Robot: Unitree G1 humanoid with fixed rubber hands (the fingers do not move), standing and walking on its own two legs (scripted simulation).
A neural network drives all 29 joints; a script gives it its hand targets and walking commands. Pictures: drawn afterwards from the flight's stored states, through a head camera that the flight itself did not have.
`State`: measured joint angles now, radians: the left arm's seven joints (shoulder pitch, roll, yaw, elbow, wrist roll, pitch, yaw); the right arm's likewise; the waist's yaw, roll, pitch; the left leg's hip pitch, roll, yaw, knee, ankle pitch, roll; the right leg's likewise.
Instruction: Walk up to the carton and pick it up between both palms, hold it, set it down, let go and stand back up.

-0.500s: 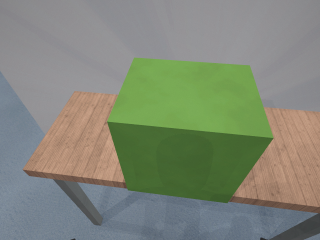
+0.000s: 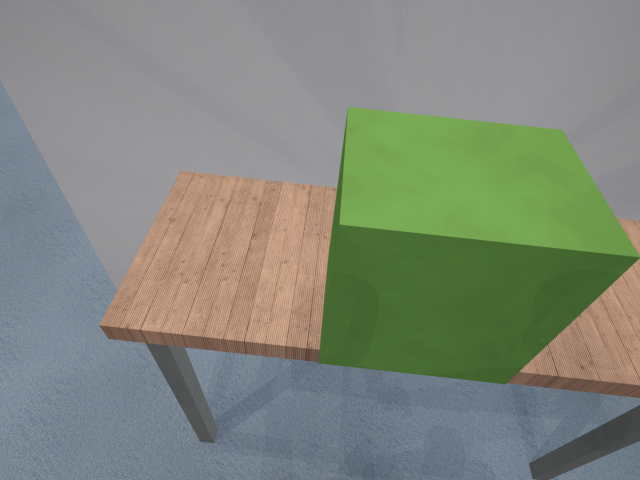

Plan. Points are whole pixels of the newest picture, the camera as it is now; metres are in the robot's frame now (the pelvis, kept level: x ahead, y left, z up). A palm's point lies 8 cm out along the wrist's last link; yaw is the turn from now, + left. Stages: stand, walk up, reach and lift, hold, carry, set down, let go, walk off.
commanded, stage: walk up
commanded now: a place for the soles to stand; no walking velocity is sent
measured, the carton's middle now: (432, 254) +0.40 -0.13 +0.08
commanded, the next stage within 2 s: none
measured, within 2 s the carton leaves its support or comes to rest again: neither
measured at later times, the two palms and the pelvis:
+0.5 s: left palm out of the picture +0.12 +0.22 -0.10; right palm out of the picture +0.05 -0.29 -0.11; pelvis +0.01 -0.03 +0.00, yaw -8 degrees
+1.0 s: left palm out of the picture +0.15 +0.21 -0.10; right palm out of the picture +0.05 -0.31 -0.11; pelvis +0.03 -0.04 +0.00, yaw -12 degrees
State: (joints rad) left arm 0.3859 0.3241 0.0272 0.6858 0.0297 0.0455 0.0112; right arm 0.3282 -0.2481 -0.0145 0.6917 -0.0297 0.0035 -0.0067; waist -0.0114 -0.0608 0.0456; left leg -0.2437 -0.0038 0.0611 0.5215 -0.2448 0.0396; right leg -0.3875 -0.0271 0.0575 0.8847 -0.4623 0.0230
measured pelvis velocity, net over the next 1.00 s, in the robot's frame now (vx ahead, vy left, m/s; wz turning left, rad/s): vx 0.03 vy -0.04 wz -0.22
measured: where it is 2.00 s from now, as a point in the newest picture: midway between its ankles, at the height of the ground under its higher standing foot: outside the picture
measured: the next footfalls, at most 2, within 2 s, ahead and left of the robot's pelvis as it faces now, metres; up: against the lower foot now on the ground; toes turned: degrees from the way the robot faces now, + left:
right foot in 0.22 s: +0.03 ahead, -0.15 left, +0.00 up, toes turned -5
right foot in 1.58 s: +0.09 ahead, -0.31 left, +0.00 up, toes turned -19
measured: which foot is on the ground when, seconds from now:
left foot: down 0.00-1.00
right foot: up 0.00-0.20, down 0.22-1.00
